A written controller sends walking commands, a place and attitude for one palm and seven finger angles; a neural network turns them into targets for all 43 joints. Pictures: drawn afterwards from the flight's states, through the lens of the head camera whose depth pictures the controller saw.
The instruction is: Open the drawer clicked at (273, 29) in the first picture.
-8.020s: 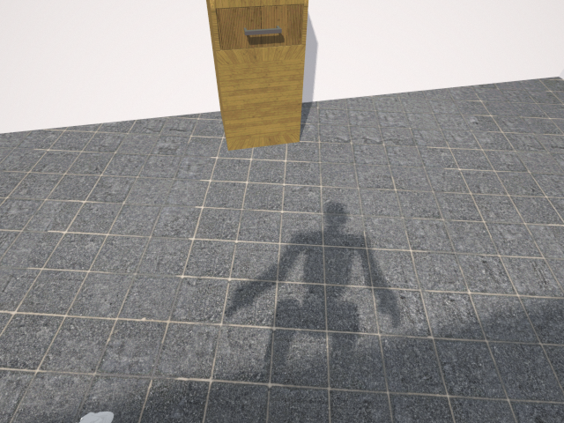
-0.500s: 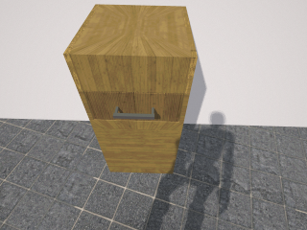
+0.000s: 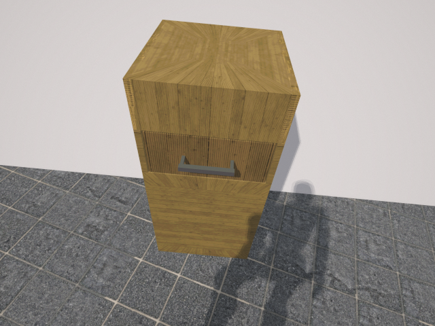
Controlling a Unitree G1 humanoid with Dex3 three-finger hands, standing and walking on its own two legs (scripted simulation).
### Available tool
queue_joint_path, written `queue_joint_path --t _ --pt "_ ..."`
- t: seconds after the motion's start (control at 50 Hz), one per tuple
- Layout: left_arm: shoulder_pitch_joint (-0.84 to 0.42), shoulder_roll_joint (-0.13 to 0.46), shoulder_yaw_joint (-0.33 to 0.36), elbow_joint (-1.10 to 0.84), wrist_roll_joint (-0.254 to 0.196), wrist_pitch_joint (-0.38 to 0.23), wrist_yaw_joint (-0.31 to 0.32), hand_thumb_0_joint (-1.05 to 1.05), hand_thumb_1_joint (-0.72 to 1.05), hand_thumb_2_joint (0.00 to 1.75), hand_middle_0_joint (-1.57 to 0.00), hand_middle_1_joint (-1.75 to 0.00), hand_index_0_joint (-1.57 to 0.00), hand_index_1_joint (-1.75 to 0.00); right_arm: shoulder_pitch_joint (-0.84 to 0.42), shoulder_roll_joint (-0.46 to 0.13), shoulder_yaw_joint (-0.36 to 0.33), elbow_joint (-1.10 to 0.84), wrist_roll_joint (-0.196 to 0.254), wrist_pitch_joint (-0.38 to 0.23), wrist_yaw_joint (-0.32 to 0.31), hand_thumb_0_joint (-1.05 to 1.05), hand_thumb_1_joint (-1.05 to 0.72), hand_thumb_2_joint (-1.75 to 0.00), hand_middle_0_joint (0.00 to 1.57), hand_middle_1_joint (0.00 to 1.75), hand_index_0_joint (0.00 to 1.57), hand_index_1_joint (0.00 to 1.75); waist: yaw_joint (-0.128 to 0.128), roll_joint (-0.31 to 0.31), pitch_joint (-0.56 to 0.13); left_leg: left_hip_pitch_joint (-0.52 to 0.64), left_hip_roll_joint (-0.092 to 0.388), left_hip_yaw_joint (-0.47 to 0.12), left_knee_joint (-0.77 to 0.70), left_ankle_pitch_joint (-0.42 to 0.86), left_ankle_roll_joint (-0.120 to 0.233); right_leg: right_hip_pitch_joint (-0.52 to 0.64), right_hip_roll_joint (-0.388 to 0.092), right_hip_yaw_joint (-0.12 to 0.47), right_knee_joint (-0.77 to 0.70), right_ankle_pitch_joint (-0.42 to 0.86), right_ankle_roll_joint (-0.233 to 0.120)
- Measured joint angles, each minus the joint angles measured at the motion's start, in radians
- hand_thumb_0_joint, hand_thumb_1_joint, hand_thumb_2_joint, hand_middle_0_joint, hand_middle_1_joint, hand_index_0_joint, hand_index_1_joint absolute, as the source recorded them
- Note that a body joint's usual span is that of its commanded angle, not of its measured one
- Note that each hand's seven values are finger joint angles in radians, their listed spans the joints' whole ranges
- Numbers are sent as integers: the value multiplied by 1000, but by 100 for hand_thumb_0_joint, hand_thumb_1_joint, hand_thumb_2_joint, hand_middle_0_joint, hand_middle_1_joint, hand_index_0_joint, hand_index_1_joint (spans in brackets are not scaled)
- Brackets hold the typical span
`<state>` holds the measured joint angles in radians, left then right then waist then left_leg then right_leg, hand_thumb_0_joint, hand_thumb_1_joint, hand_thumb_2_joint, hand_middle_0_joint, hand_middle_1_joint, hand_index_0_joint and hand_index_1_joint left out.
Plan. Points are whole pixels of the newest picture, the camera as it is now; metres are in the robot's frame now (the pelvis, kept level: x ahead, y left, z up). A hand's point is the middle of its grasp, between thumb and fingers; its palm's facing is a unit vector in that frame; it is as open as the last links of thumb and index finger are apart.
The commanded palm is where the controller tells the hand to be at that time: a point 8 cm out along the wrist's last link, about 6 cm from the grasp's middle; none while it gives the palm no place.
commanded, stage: shuffle to correct the standing spot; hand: left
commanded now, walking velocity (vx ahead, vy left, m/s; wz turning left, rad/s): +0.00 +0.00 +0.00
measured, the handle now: (206, 165) +0.59 +0.06 -0.10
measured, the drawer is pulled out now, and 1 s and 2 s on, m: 0.00 0.00 0.00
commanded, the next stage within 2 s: come to a stop and stand still in 0.76 s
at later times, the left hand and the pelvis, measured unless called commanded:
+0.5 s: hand out of the picture -0.04 +0.12 -0.18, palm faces +0.07 -0.99 -0.12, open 7.4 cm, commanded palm none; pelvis +0.01 -0.04 +0.00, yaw +0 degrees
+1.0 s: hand out of the picture +0.09 +0.05 -0.17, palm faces +0.04 -0.98 -0.18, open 7.3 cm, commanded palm none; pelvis +0.07 -0.12 +0.00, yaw +0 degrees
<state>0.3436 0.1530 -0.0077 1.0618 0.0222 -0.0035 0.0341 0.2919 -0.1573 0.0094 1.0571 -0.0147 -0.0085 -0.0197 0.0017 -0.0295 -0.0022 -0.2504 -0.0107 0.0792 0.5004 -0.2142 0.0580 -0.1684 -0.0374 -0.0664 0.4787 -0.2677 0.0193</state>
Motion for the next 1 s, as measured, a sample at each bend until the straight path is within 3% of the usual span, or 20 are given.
queue_joint_path --t 0.1,0.24,0.32,0.46,0.5,0.54,0.6,0.66,0.78,0.82,0.86,0.9,0.94,1.0 --pt "20 -1 1 6 4 5 -4 0 91 90 -19 -30 -20 -30 9 7 -1 9 -1 3 2 0 -92 -90 20 30 20 30 1 -5 -2 1 -8 5 -22 17 6 -7 -7 4 -8 11 0" --pt "59 -3 22 -10 20 38 -26 0 91 90 -19 -30 -20 -30 26 19 -22 3 -10 19 -8 0 -91 -90 20 30 20 30 -2 -6 -9 -33 5 24 -8 14 6 -77 3 11 77 -90 -51" --pt "70 -13 35 -15 20 42 -36 0 91 90 -19 -30 -20 -30 34 11 -36 6 -13 23 -13 0 -91 -90 20 30 20 30 -7 15 -5 -50 31 18 22 -1 -11 -71 24 -1 49 -27 -46" --pt "94 -22 46 -34 14 25 -20 0 91 90 -19 -30 -20 -30 60 16 -39 10 -11 29 -12 0 -91 -90 20 30 20 30 5 9 -23 -127 54 1 241 -186 -7 -49 55 -37 17 -14 -68" --pt "93 -24 44 -30 14 26 -18 0 91 90 -19 -30 -20 -30 58 23 -36 6 -10 20 -11 0 -91 -90 20 30 20 30 3 -3 -23 -107 54 22 203 -174 -9 -43 58 -44 23 -23 -71" --pt "94 -29 40 -30 10 29 -22 0 91 90 -19 -30 -20 -30 59 26 -30 -4 -12 -2 -14 0 -91 -90 20 30 20 30 -3 -3 -24 -70 61 29 93 -89 -6 -66 67 -50 79 -57 -69" --pt "72 -25 42 -20 19 48 -39 0 91 90 -19 -30 -20 -30 46 47 -29 -8 -18 -17 -21 0 -91 -90 20 30 20 30 -12 -39 -21 -69 57 60 108 -69 -11 -173 47 -12 315 -160 -64" --pt "25 -21 50 -28 25 54 -55 0 91 90 -19 -30 -20 -30 51 56 -29 -6 -19 -28 -23 0 -91 -90 20 30 20 30 -21 -40 -16 -34 61 67 43 -54 -25 -268 17 9 466 -115 -50" --pt "-34 20 66 -54 19 42 -56 4 95 90 -19 -30 -20 -30 60 41 -42 3 -23 -16 -11 0 -91 -90 20 30 20 30 -34 15 11 2 113 43 -14 -33 -67 -240 -28 -11 221 -58 -24" --pt "-41 32 69 -69 16 29 -58 3 94 90 -19 -30 -20 -30 68 31 -50 6 -23 -4 -6 0 -91 -90 21 30 20 30 -37 29 14 -12 131 30 32 -63 -84 -186 -24 -25 107 -22 -21" --pt "-49 41 72 -80 16 12 -52 2 93 90 -19 -30 -20 -30 75 21 -56 9 -18 8 -4 0 -91 -90 21 30 20 30 -27 30 16 -55 137 12 144 -163 -69 -165 -20 -31 63 57 -22" --pt "-57 30 71 -82 15 3 -39 2 93 90 -19 -30 -20 -30 67 3 -58 17 -14 31 -3 0 -91 -90 20 30 20 30 -15 45 18 -132 123 -24 349 -287 -39 -162 -8 -52 97 32 -30" --pt "-48 13 66 -79 13 -1 -23 1 92 90 -19 -30 -20 -30 53 -10 -60 18 -14 41 3 0 -91 -90 20 30 20 30 -6 45 10 -193 101 -23 501 -280 -27 -132 0 -65 72 10 -39" --pt "-31 -9 47 -59 14 -7 -8 1 92 90 -19 -30 -20 -30 19 -15 -52 0 -8 31 5 0 -91 -90 20 30 20 30 -5 26 5 -190 68 12 425 -219 -41 -84 6 -68 15 23 -40"
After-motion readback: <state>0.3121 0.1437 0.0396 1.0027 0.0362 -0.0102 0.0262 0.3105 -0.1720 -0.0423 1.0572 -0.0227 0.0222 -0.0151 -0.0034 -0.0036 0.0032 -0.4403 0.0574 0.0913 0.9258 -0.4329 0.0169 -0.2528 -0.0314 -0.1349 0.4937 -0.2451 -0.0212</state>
